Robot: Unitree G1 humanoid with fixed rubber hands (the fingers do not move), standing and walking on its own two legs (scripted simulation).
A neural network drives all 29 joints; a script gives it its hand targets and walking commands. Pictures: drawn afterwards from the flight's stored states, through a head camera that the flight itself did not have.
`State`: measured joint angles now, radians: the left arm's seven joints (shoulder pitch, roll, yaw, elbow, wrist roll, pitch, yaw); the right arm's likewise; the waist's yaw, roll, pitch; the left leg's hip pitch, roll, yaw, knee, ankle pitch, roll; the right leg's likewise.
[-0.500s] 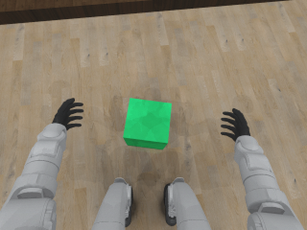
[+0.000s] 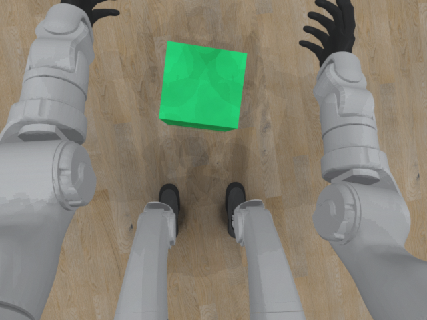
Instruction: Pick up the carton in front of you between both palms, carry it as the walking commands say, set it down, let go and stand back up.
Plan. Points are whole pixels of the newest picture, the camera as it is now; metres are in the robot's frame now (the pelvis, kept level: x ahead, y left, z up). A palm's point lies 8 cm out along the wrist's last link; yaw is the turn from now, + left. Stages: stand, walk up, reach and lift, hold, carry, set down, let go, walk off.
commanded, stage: reach and lift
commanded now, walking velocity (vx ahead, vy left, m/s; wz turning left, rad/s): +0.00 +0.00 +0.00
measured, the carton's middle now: (201, 94) +0.52 -0.01 -0.52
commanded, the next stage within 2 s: none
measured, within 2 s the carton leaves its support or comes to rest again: leaves its support in 1.66 s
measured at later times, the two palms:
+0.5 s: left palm (123, 72) +0.54 +0.18 -0.34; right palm (283, 91) +0.50 -0.20 -0.34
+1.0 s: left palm (140, 79) +0.55 +0.17 -0.46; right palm (265, 95) +0.51 -0.19 -0.46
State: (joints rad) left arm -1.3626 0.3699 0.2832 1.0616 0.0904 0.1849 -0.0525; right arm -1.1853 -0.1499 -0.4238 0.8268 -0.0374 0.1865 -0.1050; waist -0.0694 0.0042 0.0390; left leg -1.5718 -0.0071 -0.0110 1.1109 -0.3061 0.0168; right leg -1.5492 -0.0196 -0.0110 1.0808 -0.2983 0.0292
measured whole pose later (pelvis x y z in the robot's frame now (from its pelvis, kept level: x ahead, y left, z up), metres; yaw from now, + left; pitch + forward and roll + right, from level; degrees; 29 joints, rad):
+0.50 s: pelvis -0.02 -0.01 -0.19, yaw -1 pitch +48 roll -3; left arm -1.37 0.44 0.10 1.04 -0.13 0.11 0.04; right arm -1.23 -0.23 -0.24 0.86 0.16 0.11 -0.17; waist -0.05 -0.01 0.09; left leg -2.19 -0.01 -0.04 1.87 -0.53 -0.01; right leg -2.16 0.02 0.00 1.84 -0.53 0.03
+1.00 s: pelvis -0.03 -0.01 -0.28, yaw -2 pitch +36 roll -3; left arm -1.62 0.50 -0.08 1.21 -0.27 0.07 0.07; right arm -1.50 -0.29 -0.15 1.10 0.26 0.05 -0.18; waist -0.05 -0.03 0.45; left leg -2.27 -0.01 -0.04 2.23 -0.59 0.00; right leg -2.24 0.04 0.01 2.19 -0.58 0.06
